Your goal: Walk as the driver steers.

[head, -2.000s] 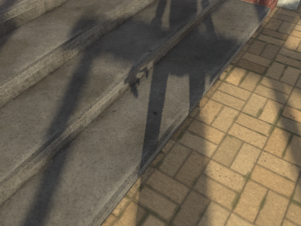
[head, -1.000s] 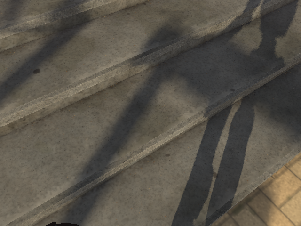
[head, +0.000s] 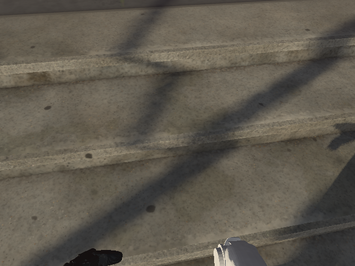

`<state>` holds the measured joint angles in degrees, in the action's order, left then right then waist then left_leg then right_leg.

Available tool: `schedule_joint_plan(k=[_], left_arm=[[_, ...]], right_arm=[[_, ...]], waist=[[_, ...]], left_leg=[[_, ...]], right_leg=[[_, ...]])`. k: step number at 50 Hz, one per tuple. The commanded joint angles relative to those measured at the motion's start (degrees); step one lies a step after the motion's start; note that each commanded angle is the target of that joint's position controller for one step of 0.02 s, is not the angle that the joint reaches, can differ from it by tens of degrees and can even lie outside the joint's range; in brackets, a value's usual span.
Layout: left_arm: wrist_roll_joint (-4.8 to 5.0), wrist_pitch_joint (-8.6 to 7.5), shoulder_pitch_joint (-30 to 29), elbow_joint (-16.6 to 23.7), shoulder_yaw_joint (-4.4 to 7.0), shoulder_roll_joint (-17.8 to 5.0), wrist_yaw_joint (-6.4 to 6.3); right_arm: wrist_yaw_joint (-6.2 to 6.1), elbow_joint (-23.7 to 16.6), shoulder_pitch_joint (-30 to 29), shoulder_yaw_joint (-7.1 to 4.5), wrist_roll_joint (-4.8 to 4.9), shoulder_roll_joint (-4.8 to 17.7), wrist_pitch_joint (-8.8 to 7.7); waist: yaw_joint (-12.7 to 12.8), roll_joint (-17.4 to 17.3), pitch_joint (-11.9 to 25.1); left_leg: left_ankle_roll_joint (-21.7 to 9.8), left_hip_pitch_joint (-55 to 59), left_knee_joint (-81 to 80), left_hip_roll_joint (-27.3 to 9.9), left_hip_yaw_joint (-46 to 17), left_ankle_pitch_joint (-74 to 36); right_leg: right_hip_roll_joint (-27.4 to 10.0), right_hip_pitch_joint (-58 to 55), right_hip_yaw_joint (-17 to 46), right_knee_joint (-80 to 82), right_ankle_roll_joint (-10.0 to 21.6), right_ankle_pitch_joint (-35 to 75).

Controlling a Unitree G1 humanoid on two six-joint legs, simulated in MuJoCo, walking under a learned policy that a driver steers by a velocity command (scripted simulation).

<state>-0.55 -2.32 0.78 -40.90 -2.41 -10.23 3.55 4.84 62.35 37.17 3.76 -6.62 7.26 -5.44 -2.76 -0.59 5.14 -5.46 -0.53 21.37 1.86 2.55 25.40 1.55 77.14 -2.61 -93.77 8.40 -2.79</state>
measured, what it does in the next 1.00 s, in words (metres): climbs, turning right: right foot 0.12 m higher, then left foot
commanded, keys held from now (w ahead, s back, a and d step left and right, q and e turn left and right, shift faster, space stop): e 1.00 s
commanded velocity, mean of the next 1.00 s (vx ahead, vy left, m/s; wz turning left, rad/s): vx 0.08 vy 0.00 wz -0.53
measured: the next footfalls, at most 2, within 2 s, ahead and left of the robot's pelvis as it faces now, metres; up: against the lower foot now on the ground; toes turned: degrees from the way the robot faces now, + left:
right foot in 0.10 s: +0.25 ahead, -0.08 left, +0.12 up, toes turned -2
left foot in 0.56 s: +0.30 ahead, +0.13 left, +0.12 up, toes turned -21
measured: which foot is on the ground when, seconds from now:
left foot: down 0.00-0.08, up 0.10-0.54, down 0.56-1.00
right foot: up 0.00-0.08, down 0.10-0.60, up 0.62-1.00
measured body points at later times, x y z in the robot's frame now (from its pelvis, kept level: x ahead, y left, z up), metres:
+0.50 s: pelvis +0.20 +0.00 +0.12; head +0.20 +0.01 +0.57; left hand +0.37 +0.22 +0.01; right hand +0.36 -0.28 +0.07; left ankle +0.27 +0.15 -0.55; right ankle +0.21 -0.07 -0.61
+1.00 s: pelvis +0.23 +0.01 +0.13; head +0.25 +0.01 +0.58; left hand +0.50 +0.10 +0.03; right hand +0.19 -0.30 +0.05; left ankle +0.27 +0.14 -0.61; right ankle +0.18 -0.09 -0.59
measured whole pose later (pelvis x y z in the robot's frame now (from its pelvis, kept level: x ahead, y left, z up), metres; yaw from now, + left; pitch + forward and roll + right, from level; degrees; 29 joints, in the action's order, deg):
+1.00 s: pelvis +0.23 +0.01 +0.13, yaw -35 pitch +3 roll +0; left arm -1.6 -3.2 11.1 -37.8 1.7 -13.4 4.6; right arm -2.8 39.3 11.2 -3.6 -3.1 15.3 -4.6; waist -2.4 1.7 1.5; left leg 1.3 -9.6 23.5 -5.8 12.8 16.0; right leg -2.4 23.5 -3.2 -38.9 -0.6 -15.9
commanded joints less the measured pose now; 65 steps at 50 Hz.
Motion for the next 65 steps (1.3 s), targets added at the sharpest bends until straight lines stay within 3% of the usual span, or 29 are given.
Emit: schedule_joint_plan(k=[1,4,5,6,7,8,10,12,17,24,27,29,30,31,32,33,36,40,44,48,52,53,54,55,57,58,59,62,65], left_arm=[[0.10,0.82,-7.80,7.95,1.29,-3.82,1.22],[0.21,0.37,14.36,-0.72,5.56,-13.32,-0.49],[1.06,0.50,33.72,-7.87,6.64,-12.90,-3.08],[-2.58,0.68,40.13,-10.85,6.13,-14.22,-3.14],[-4.92,-0.81,36.52,-8.42,7.98,-17.38,-1.64],[-3.89,-2.82,21.76,-5.47,7.31,-15.01,-1.67],[-0.07,-4.53,5.25,-6.87,4.32,-5.83,-1.16],[-1.19,-4.95,1.81,-8.05,2.36,-0.57,-0.74],[-2.64,-7.35,11.21,-4.33,5.23,-10.35,-2.51],[0.62,-7.10,9.95,3.50,6.61,-10.20,-1.30],[1.13,-5.29,13.12,3.17,7.58,-10.56,-0.72],[1.52,-4.04,16.71,1.64,6.91,-8.70,-0.36],[0.19,-3.70,22.32,2.54,6.10,-5.57,-0.59],[-0.76,-3.49,19.18,4.12,5.79,-5.85,-0.79],[-0.89,-2.67,12.72,4.91,7.65,-10.77,-1.20],[-0.18,-2.09,14.03,4.58,8.27,-12.04,-1.93],[-2.06,-1.25,12.50,4.90,7.71,-10.49,-2.73],[-1.31,-1.54,8.71,6.24,5.75,-6.24,-0.32],[-1.20,-1.04,8.62,7.33,4.66,-6.34,0.85],[-1.32,-1.52,9.46,7.28,5.35,-7.53,0.87],[-0.01,-4.06,12.10,6.18,8.53,-10.65,0.30],[0.34,-4.91,18.60,5.51,10.88,-18.70,-1.44],[-0.04,-6.02,23.97,6.08,11.50,-20.73,-1.71],[-2.19,-7.27,24.83,3.86,11.46,-18.53,-1.65],[-0.68,-6.62,15.45,6.16,9.86,-13.98,-1.14],[0.40,-5.85,11.39,7.08,8.82,-11.63,-1.44],[0.93,-1.27,11.05,7.08,8.60,-11.38,-2.21],[0.30,1.68,14.96,7.84,8.74,-13.23,-3.26],[-0.55,1.86,14.75,8.30,7.90,-12.42,-3.98]], right_arm=[[-0.35,-7.00,-6.34,-1.60,2.97,13.18,-3.05],[-0.50,-9.87,-15.67,-6.13,6.76,27.22,-4.19],[1.38,-8.03,-11.83,-5.80,1.93,23.47,-4.03],[3.15,-8.57,-0.78,-4.15,-0.01,10.65,-2.99],[3.52,-11.01,-0.14,-5.69,5.73,10.96,-1.21],[1.49,-17.24,-16.52,-7.10,7.73,13.28,-1.42],[-2.24,-17.98,-17.50,-5.43,1.10,8.97,-0.01],[-4.55,-20.29,-19.11,-4.63,0.35,9.33,1.09],[-5.05,-22.12,-25.58,-5.74,4.88,13.07,-0.16],[-6.40,-27.14,-30.00,-5.93,4.37,11.37,2.72],[-6.13,-28.25,-31.26,-5.69,6.45,10.13,1.86],[-6.03,-28.56,-29.93,-6.57,7.75,12.10,0.53],[-6.22,-29.92,-32.33,-7.99,7.39,17.29,-0.24],[-5.96,-30.57,-29.93,-9.75,5.31,19.90,-0.69],[-6.31,-28.61,-25.16,-10.57,3.06,19.42,-1.01],[-6.74,-28.61,-26.61,-10.21,3.44,17.35,-1.50],[-7.14,-31.45,-34.95,-7.63,5.95,10.05,-1.04],[-8.42,-29.69,-28.58,-8.23,5.16,14.00,1.51],[-7.56,-27.53,-26.13,-9.68,3.94,17.60,0.73],[-7.98,-26.89,-27.73,-10.52,3.25,18.44,-0.41],[-7.69,-24.71,-24.78,-9.17,3.65,14.22,1.36],[-8.22,-28.46,-22.01,-7.47,4.32,8.09,1.33],[-8.24,-31.63,-24.74,-7.00,5.84,9.71,-0.10],[-7.74,-31.73,-33.41,-7.34,6.75,11.15,-0.45],[-8.52,-29.55,-30.43,-9.91,5.35,17.63,-0.69],[-8.58,-29.43,-29.27,-9.88,4.04,17.18,-0.88],[-7.84,-28.11,-29.51,-8.80,5.89,14.11,3.42],[-7.06,-27.71,-27.40,-7.11,5.77,10.60,7.99],[-7.46,-27.92,-28.07,-6.92,5.09,11.81,8.95]], waist=[[8.27,-5.67,-2.81],[18.05,-5.46,-5.52],[18.86,-1.96,6.11],[9.90,16.78,27.88],[10.70,6.20,24.38],[8.88,-0.59,4.67],[0.17,-3.97,3.70],[-4.33,-4.60,0.45],[-0.29,1.84,4.38],[0.97,5.03,-0.16],[4.01,6.51,2.29],[3.24,4.63,5.03],[7.73,-6.47,14.42],[3.63,-11.73,12.77],[-0.53,-7.02,7.14],[1.45,-0.94,3.33],[3.35,-4.99,1.07],[0.64,-5.39,-0.13],[0.62,-6.81,-1.89],[0.53,-7.63,-1.06],[2.21,-2.16,2.07],[1.84,12.46,10.10],[6.65,12.08,13.32],[9.44,6.99,5.28],[4.73,6.78,2.21],[1.85,5.58,-0.39],[2.33,-1.86,-2.70],[3.38,4.35,1.21],[3.34,7.31,-1.71]], left_leg=[[3.99,-31.64,-8.35,-10.71,2.61,-76.81],[11.53,-21.04,13.82,-14.52,2.11,-101.00],[15.06,-28.09,36.34,-16.03,-1.35,-89.63],[20.33,-39.46,74.51,1.44,-5.42,2.86],[13.38,-43.31,86.81,4.75,-19.19,-6.47],[10.19,-50.59,89.66,4.42,-18.63,-8.36],[3.31,-48.25,83.20,0.69,-16.10,-11.84],[1.76,-44.58,74.35,-2.28,-13.51,-10.44],[10.93,-36.46,63.28,-3.21,-4.89,-9.54],[12.69,-26.70,29.03,-4.05,-7.74,-9.16],[10.32,-24.72,9.71,-2.04,-6.84,-11.10],[4.01,-13.60,-2.67,-3.00,-6.71,-28.48],[-9.79,3.58,7.17,-14.38,-16.09,-55.71],[-20.86,12.53,3.84,-25.18,-29.66,-63.26],[-20.15,9.54,-0.15,-29.07,-31.50,-61.21],[-15.24,3.75,-0.68,-27.19,-24.72,-56.36],[-9.68,-6.15,-3.92,-19.06,-10.45,-50.30],[-7.68,-4.28,-5.68,-13.68,-0.44,-35.50],[-9.70,-1.29,-5.10,-22.25,-3.95,-42.02],[-7.73,-0.42,-3.74,-23.23,-1.58,-34.49],[1.73,-10.08,6.12,-17.17,4.87,-13.05],[9.66,-20.23,22.62,-6.65,13.27,3.67],[12.52,-32.25,34.51,-0.57,3.18,19.49],[12.45,-38.77,46.55,-2.32,-4.44,16.78],[11.71,-38.64,56.61,-4.15,-7.71,8.91],[10.84,-36.00,54.24,-4.86,-8.41,4.68],[9.63,-39.29,49.94,-5.95,-2.73,-1.92],[9.42,-34.62,53.28,-3.54,-2.24,-4.01],[8.59,-32.86,45.19,-3.42,-2.87,-6.36]], right_leg=[[3.51,-44.80,-9.37,12.29,-3.67,0.04],[10.19,-59.88,-9.74,43.37,-4.22,-8.49],[4.89,-82.92,5.03,46.57,1.24,6.53],[-11.47,-102.77,35.17,45.75,25.35,59.81],[-18.69,-89.03,54.25,64.30,23.76,43.93],[-16.81,-69.29,47.90,66.60,18.51,25.92],[-8.67,-53.57,33.25,71.18,14.30,7.79],[-4.82,-41.99,26.31,75.38,11.53,4.36],[-2.42,-45.56,18.07,73.99,5.64,20.33],[-6.41,-56.25,27.81,71.33,7.89,11.63],[-9.99,-68.91,34.77,66.49,9.25,22.90],[-6.87,-69.44,35.60,64.58,5.13,20.78],[-0.10,-58.64,25.53,55.78,-2.45,10.66],[7.99,-39.73,15.86,47.41,-8.30,-13.83],[7.05,-33.20,13.09,32.58,-11.10,-36.97],[3.17,-33.15,11.83,21.84,-12.53,-34.00],[1.60,-38.22,6.68,12.69,-15.07,-23.39],[-0.63,-39.95,-0.83,29.83,-16.32,-19.74],[-5.28,-42.80,1.55,44.80,-13.11,-19.47],[-4.67,-47.61,-0.51,53.38,-8.79,-15.17],[-1.51,-68.93,-1.19,69.49,-0.08,9.11],[-15.70,-83.90,17.07,69.41,13.51,38.61],[-25.67,-91.25,33.58,71.93,21.27,37.11],[-23.51,-85.71,28.81,70.92,16.13,33.05],[-19.17,-74.23,21.34,72.67,11.27,27.10],[-17.90,-66.89,20.01,75.37,10.35,21.66],[-13.58,-72.37,17.52,73.32,5.34,28.08],[-13.14,-68.98,17.20,72.43,5.38,32.15],[-11.68,-63.23,17.87,75.20,4.82,14.80]])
